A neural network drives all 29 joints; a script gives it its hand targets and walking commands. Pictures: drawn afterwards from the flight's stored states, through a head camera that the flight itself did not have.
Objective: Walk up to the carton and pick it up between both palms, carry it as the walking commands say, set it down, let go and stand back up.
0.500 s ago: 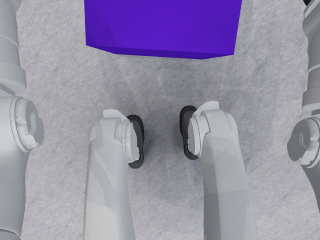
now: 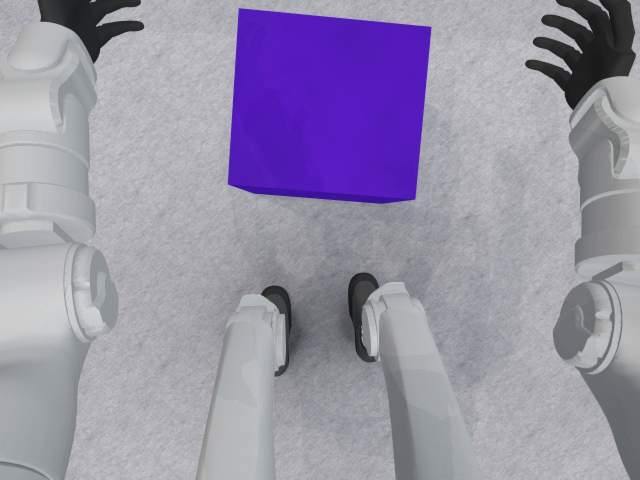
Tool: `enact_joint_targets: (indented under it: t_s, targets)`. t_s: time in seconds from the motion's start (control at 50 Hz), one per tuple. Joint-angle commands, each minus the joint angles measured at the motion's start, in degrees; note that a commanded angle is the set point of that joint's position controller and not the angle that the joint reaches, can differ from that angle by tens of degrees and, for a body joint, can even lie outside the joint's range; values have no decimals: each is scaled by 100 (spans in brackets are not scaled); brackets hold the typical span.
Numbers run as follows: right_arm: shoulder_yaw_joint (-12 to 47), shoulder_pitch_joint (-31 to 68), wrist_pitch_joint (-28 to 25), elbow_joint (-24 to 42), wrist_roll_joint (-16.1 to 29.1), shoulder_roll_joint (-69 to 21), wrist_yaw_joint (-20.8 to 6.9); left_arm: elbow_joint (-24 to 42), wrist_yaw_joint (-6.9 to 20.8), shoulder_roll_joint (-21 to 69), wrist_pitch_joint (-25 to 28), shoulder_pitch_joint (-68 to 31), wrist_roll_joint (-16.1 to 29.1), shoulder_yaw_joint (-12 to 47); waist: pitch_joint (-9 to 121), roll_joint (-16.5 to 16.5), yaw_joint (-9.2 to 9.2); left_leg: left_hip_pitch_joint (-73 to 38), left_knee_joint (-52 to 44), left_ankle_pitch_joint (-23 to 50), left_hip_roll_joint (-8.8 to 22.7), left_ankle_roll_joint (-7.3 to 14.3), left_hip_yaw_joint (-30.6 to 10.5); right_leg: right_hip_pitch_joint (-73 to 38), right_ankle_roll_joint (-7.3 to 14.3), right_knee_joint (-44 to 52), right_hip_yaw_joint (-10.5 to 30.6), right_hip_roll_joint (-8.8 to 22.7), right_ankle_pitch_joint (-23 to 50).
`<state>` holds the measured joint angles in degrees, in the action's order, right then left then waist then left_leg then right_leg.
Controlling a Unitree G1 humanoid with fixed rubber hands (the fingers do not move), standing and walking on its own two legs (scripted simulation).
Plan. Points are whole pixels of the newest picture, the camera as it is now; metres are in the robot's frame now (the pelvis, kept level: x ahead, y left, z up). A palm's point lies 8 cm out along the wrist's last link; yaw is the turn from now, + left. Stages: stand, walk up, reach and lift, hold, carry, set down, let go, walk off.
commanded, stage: set down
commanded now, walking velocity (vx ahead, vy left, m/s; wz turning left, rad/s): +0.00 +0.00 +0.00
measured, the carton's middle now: (325, 126) +0.54 -0.03 -0.45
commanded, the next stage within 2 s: let go in 0.32 s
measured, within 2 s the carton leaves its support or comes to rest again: neither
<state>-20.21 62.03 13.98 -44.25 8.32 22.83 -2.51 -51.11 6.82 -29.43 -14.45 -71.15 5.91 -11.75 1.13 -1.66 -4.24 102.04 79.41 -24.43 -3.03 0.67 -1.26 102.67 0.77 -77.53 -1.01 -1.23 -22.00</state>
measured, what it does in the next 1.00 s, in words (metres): rises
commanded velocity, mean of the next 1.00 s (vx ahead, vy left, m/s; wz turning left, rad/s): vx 0.00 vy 0.00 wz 0.00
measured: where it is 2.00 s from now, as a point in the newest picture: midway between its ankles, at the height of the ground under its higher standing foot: (321, 339)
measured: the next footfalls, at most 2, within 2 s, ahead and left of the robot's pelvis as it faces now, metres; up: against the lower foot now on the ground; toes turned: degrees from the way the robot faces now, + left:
none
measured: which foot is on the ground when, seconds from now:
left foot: down 0.00-1.00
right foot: down 0.00-1.00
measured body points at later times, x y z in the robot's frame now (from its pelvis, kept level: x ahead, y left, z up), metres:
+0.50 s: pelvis +0.03 +0.00 +0.08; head +0.32 -0.01 +0.42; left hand +0.55 +0.22 -0.02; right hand +0.49 -0.28 -0.03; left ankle +0.07 +0.11 -0.55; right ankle +0.09 -0.11 -0.55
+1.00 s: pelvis +0.08 -0.01 +0.16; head +0.21 -0.01 +0.60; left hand +0.36 +0.23 +0.07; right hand +0.32 -0.26 +0.07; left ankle +0.07 +0.11 -0.55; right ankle +0.09 -0.11 -0.55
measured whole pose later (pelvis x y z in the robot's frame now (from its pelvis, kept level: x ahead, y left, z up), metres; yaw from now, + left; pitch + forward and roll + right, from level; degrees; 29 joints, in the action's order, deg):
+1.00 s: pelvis +0.08 -0.01 +0.16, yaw +0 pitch +17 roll +0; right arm -5.7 2.0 2.0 -31.1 2.7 13.0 -5.7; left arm -35.5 1.7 -13.1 -2.3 -7.4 0.4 -7.6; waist 2.4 0.1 -2.2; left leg 36.6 37.1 -17.8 -1.5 0.4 -2.0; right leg 37.9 1.5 -36.4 0.9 -2.5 -15.7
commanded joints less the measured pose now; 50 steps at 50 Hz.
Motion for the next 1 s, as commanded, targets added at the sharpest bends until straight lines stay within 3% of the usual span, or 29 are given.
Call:
enact_joint_targets:
  t_s: [0.0,0.04,0.06,0.08,0.12,0.14,0.16,0.24,0.26,0.3,0.34,0.36,0.38,0.4,0.42,0.46,0.48,0.54,0.56,0.58,0.6,0.62,0.64,0.72,0.76,0.8,0.9,0.92,0.98]
  targets:
    - [-307,1282,-166,1123,-67,1089,-3,830,56,-1029,162,-1404,-54,-258,6204,-367,-256,-3332,-969,1634,-41,-114,46,-4076,-202,901,40,-13,2357]
    - [-88,972,-175,1066,97,791,-84,910,109,-721,167,-1349,0,-41,6406,-535,-252,-4215,-1138,2528,-25,-137,-96,-4026,-217,1182,11,-49,2843]
    - [-109,833,-228,802,38,671,-148,785,79,-731,231,-1028,-70,-153,6048,-226,-201,-4377,-1281,3094,26,-114,-225,-3636,-266,1205,-141,-93,3037]
    - [-118,684,-217,793,-58,707,-163,851,78,-721,200,-961,-184,-238,5947,-185,-137,-3779,-1402,2513,-9,-162,-152,-4337,-200,1286,13,-70,3077]
    - [-200,516,-266,707,-40,689,-160,637,25,-835,242,-756,-332,-414,6488,-492,67,-4899,-1757,3031,28,-206,-175,-4403,-247,1626,-32,-69,3059]
    - [-454,516,-319,556,-265,963,-181,689,5,-527,285,-821,-160,-233,6035,-464,-327,-4780,-1802,3036,33,-221,-249,-4053,-205,1702,-103,-99,3026]
    - [-245,903,-348,785,-88,808,-209,608,58,-502,310,-1106,-215,-274,5936,-566,-90,-4945,-1821,2805,40,-195,-261,-3743,-234,1824,-15,-58,2650]
    - [-446,319,-483,220,-542,430,-223,128,42,-25,469,-637,-443,-248,5315,-507,-359,-4402,-2201,2813,167,-252,-264,-3999,-197,2077,-40,-35,2934]
    - [-309,696,-462,75,-490,339,-248,51,-11,-188,477,-961,-463,-293,4764,-218,-187,-4213,-2157,2378,134,-205,-308,-3411,-250,2038,-68,-46,2425]
    - [-362,531,-492,452,-635,403,-201,21,-6,-355,487,-734,-679,-611,5224,-390,-123,-3782,-2152,2299,27,-285,-74,-4489,-224,1994,20,5,3045]
    - [-434,95,-477,-49,-907,290,-194,-212,-27,-176,487,-309,-768,-576,4831,-71,-353,-3553,-2342,2183,26,-318,-115,-4777,-247,2161,53,20,2978]
    - [-535,164,-483,307,-863,450,-180,238,-39,-196,467,-536,-816,-579,5520,-689,-216,-4484,-2346,2426,28,-356,-131,-4794,-188,2213,18,-8,2872]
    - [-488,183,-498,321,-971,431,-213,-65,-128,-345,453,-95,-869,-790,5295,-275,-144,-4378,-2400,2337,48,-311,-121,-4964,-210,2325,-7,0,2690]
    - [-356,42,-463,593,-730,380,-276,456,-152,-275,428,-295,-945,-611,5679,-783,35,-4942,-2365,2634,42,-327,-152,-4912,-199,2201,21,-12,2772]
    - [-218,-41,-534,827,-685,405,-301,793,-243,-510,491,-229,-927,-768,6187,-286,71,-5018,-2364,2813,52,-246,-214,-5319,-196,2153,7,-55,2954]
    - [-121,-507,-479,697,-754,632,-351,834,-301,-100,445,354,-714,-592,6316,-246,-160,-4627,-2450,2817,-15,-238,-8,-6161,-150,2200,168,95,3647]
    - [-182,-719,-543,868,-833,617,-369,900,-384,-197,480,827,-814,-630,6326,226,-125,-4820,-2556,3170,36,-240,-32,-6207,-204,2182,56,37,3748]
    - [159,-1496,-589,1019,-671,525,-528,1433,-548,361,529,1707,-648,-337,6203,-137,-62,-5472,-2642,3541,60,-189,35,-6399,-128,2445,121,50,3705]
    - [168,-1438,-687,1603,-647,722,-552,1969,-588,284,548,1648,-625,-185,6258,177,-230,-5488,-2775,3369,71,-184,-126,-6694,-84,2514,233,18,3782]
    - [143,-1914,-659,1278,-647,607,-568,2018,-634,280,574,1988,-795,-338,5903,-186,-16,-5810,-2834,3572,89,-182,-26,-6286,-98,2605,142,24,3553]
    - [192,-2324,-763,2126,-690,587,-561,2494,-664,323,639,2777,-830,-209,6825,-103,22,-6235,-2864,3906,44,-149,-64,-7075,-66,2578,258,-20,4111]
    - [298,-2469,-741,1714,-674,583,-513,2118,-657,553,618,2795,-613,-116,5818,563,-244,-5701,-3006,3476,89,-100,-61,-7188,-75,2786,321,28,4115]
    - [257,-2346,-776,1821,-582,533,-522,2542,-694,283,697,2530,-766,-296,5753,125,55,-5869,-3067,3180,42,-99,-31,-7069,-110,2805,327,45,3718]
    - [769,-3398,-900,1499,-455,-2,-572,2296,-569,825,829,3544,-593,44,3636,73,21,-5897,-3622,1894,40,-89,58,-7130,-76,3409,354,57,2580]
    - [680,-4128,-1008,1824,-701,-33,-528,2481,-599,877,935,4342,-741,-33,3712,84,123,-6489,-3875,2204,64,-119,-71,-7329,-87,3597,379,6,2700]
    - [912,-4523,-1087,1206,-457,-280,-479,1523,-597,788,974,4833,-789,-159,2972,99,285,-6329,-4154,1824,121,-90,-93,-7655,-149,3846,433,140,2569]
    - [1217,-5151,-1329,1751,-534,-411,-353,2158,-545,1162,1299,5429,-431,302,2345,234,186,-7060,-4378,1975,160,-132,-162,-7880,-91,4120,413,55,2509]
    - [1185,-5799,-1295,1747,-593,-344,-323,1911,-555,1130,1282,6260,-650,178,2206,-72,403,-7390,-4578,1958,193,-166,-86,-8121,-73,4265,379,45,2285]
    - [1350,-5872,-1383,1947,-542,-378,-193,2060,-516,1112,1412,6314,-526,378,1717,461,154,-7312,-4738,2074,193,-65,-166,-8511,-171,4471,419,15,2985]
